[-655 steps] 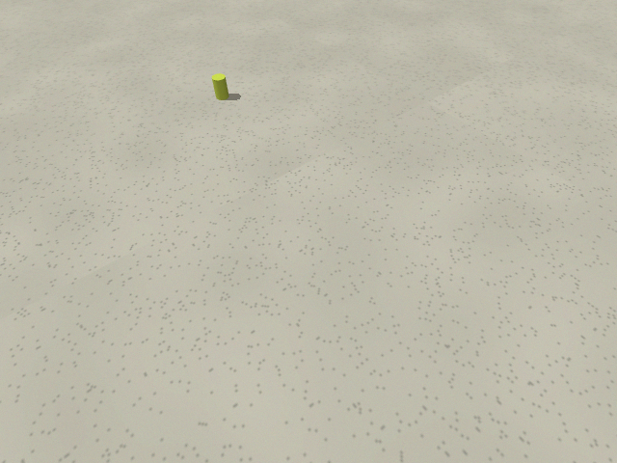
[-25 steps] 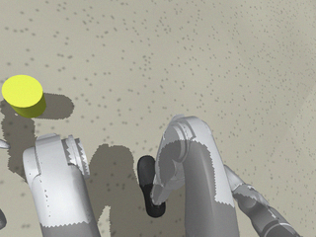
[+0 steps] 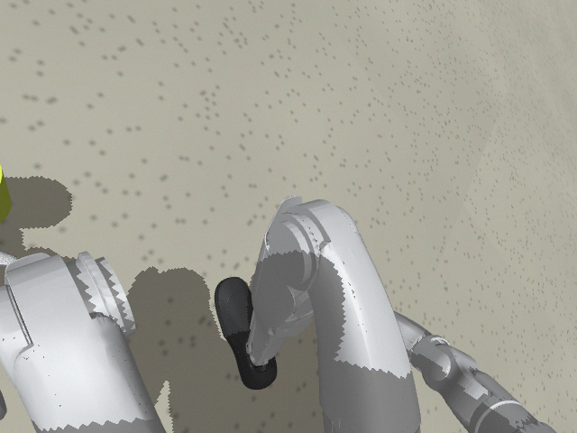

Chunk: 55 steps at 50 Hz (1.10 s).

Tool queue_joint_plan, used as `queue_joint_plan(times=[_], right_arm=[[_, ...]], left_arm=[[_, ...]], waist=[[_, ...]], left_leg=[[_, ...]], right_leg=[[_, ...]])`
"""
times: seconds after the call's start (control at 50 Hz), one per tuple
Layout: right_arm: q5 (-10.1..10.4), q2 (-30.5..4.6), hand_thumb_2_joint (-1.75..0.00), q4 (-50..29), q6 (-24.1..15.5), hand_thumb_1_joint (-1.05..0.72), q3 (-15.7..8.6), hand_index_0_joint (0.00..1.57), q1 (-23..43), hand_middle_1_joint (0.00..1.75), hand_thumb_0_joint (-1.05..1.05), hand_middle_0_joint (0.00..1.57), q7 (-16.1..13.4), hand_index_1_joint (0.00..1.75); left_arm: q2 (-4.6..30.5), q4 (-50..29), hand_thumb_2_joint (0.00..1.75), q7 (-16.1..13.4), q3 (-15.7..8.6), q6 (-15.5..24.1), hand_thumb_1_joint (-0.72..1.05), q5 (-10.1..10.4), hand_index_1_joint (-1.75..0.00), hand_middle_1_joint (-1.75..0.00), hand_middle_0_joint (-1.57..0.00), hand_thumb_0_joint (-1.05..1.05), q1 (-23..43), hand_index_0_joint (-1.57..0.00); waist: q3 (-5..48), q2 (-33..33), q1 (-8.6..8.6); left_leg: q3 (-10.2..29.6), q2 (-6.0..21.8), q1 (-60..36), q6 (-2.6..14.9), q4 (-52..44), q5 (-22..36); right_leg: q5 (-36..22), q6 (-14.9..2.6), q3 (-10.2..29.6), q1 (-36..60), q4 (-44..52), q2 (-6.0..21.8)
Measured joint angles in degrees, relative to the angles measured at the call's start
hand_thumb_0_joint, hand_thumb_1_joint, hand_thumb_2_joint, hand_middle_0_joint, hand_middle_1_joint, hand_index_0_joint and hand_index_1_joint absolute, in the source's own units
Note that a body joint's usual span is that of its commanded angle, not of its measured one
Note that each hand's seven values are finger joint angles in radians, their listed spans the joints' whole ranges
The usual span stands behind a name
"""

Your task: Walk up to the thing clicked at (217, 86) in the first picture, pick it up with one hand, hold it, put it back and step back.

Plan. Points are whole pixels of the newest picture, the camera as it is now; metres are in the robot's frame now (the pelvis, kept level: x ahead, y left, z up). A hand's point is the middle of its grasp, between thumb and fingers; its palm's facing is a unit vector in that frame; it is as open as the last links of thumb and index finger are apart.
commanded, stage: rest palm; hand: left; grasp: from the side
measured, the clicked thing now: out of the picture +0.45 +0.26 -0.22
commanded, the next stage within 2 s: close in 0.10 s
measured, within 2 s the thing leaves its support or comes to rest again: leaves its support in 1.34 s
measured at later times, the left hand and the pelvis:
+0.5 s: hand out of the picture +0.43 +0.26 -0.17, palm faces +0.24 -0.97 -0.01, open 13.9 cm; pelvis +0.00 +0.00 +0.00, yaw -1 degrees
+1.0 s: hand out of the picture +0.44 +0.26 -0.17, palm faces +0.28 -0.96 -0.02, open 10.0 cm; pelvis +0.00 +0.01 +0.01, yaw -2 degrees
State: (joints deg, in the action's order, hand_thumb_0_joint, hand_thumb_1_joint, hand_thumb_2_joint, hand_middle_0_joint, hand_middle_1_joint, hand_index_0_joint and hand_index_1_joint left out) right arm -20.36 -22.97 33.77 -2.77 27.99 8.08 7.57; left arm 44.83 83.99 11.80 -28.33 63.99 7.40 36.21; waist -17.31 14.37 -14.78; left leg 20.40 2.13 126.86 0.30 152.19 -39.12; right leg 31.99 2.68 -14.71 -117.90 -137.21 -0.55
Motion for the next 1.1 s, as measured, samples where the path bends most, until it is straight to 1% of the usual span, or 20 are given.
queue_joint_plan(times=[0.06, 0.16, 0.28, 0.38, 0.5, 0.58, 0.66, 0.82, 0.98, 1.1], right_arm=[[-0.5, 0.1, -0.9, -0.4, 0.4, -0.92, 0.6, 0.21, 0.0, 0.3, 0.0, 0.21, 0.2, 0.3], [-1.1, 0.3, -0.9, -0.9, 0.7, -0.92, 1.5, 0.21, 0.5, 0.3, 0.0, 0.21, 0.5, 0.3], [-1.7, 0.6, -0.9, -0.9, 0.8, -0.91, 2.1, 0.21, 1.7, 0.3, 0.0, 0.21, 0.7, 0.3], [-2.0, 0.9, -0.9, -1.0, 0.8, -0.91, 2.5, 0.21, 2.5, 0.3, 0.0, 0.21, 0.8, 0.3], [-2.4, 1.2, -0.9, -1.3, 1.3, -0.9, 2.8, 0.21, 3.2, 0.3, 0.0, 0.21, 0.9, 0.3], [-2.6, 1.3, -0.9, -1.5, 1.6, -0.89, 3.1, 0.21, 3.4, 0.3, 0.0, 0.21, 1.0, 0.3], [-2.6, 1.3, -0.9, -1.5, 1.9, -0.89, 3.4, 0.21, 3.4, 0.3, 0.0, 0.21, 1.1, 0.3], [-2.6, 1.4, -0.9, -1.6, 2.1, -0.89, 3.7, 0.21, 3.3, 0.3, 0.0, 0.21, 1.1, 0.3], [-2.9, 1.5, -0.9, -1.2, 2.2, -0.89, 3.6, 0.21, 3.4, 0.3, 0.0, 0.21, 1.0, 0.3], [-2.4, 1.4, -0.9, -1.3, 2.3, -0.9, 3.2, 0.21, 3.1, 0.3, 0.0, 0.21, 1.2, 0.3]], left_arm=[[0.6, 0.5, 0.04, -1.6, 0.5, 0.8, -0.56, -0.9, -0.05, -0.06, -0.06, -0.02, 0.0, -0.06], [1.1, 1.0, 0.06, -4.3, 1.3, 1.8, -0.53, -1.3, -0.05, -0.06, -0.06, -0.02, 0.0, -0.05], [2.0, 1.6, 0.11, -6.3, 2.4, 2.6, -0.44, -2.0, -0.07, -0.07, -0.09, -0.02, -0.1, -0.08], [2.4, 1.9, 0.19, -7.9, 2.5, 3.1, -0.32, -2.2, -0.15, -0.15, -0.18, -0.02, 0.4, -0.16], [3.0, 2.2, 0.33, -9.3, 3.2, 3.2, -0.13, -3.7, -0.27, -0.27, -0.3, -0.01, 1.0, -0.28], [3.3, 2.5, 0.42, -10.2, 3.2, 3.4, 0.0, -4.3, -0.36, -0.36, -0.38, -0.01, 1.2, -0.37], [3.4, 2.7, 0.5, -10.5, 3.5, 4.1, 0.07, -5.1, -0.45, -0.45, -0.48, -0.02, 1.3, -0.47], [4.2, 3.2, 0.59, -11.9, 3.2, 3.9, -0.04, -5.4, -0.68, -0.68, -0.59, -0.03, 2.2, -0.64], [5.1, 2.7, 0.75, -12.3, 3.4, 3.5, -0.21, -5.1, -0.85, -0.84, -0.64, -0.03, 2.7, -0.72], [4.8, 0.9, 0.89, -12.2, 3.9, 2.7, -0.3, -4.7, -0.98, -0.94, -0.64, -0.01, 2.5, -0.78]], waist=[[-0.4, 0.4, -0.12], [-0.8, 0.9, -0.19], [-1.4, 1.1, -0.25], [-1.5, 1.6, -0.16], [-1.8, 1.9, -0.15], [-1.9, 2.0, -0.22], [-2.0, 2.0, -0.14], [-1.9, 2.5, -0.19], [-2.0, 2.6, -0.41], [-2.1, 2.6, -0.17]], left_leg=[[0.6, -0.1, -0.3, -0.17, 0.2, -0.1], [1.1, -0.1, -0.5, -0.33, 0.3, -0.3], [1.6, -0.2, -0.4, -0.26, 0.4, -0.6], [2.1, -0.2, -0.4, -0.25, 0.7, -0.9], [2.6, -0.2, -0.6, -0.25, 0.8, -1.3], [2.8, -0.3, -0.8, -0.26, 0.8, -1.4], [3.0, -0.2, -0.9, -0.25, 0.7, -1.4], [3.2, 0.0, -1.0, -0.37, 0.3, -1.4], [3.5, -0.2, -0.8, -0.38, 0.4, -1.5], [3.4, -0.1, -0.7, -0.25, 0.3, -1.6]], right_leg=[[-0.1, 0.03, -0.4, 0.3, 0.1, -0.1], [-0.1, 0.12, -0.8, 0.7, 0.4, -0.3], [0.0, 0.37, -1.1, 0.8, 0.6, -0.5], [0.1, 0.54, -1.5, 1.0, 0.7, -0.6], [0.3, 0.67, -1.8, 1.4, 1.0, -0.8], [0.4, 0.75, -2.0, 1.7, 1.2, -0.9], [0.3, 0.78, -2.1, 1.8, 1.5, -1.0], [0.1, 0.69, -2.3, 1.7, 2.0, -1.2], [0.1, 0.81, -2.6, 1.8, 2.2, -1.3], [0.2, 0.85, -2.5, 1.7, 2.3, -1.3]])
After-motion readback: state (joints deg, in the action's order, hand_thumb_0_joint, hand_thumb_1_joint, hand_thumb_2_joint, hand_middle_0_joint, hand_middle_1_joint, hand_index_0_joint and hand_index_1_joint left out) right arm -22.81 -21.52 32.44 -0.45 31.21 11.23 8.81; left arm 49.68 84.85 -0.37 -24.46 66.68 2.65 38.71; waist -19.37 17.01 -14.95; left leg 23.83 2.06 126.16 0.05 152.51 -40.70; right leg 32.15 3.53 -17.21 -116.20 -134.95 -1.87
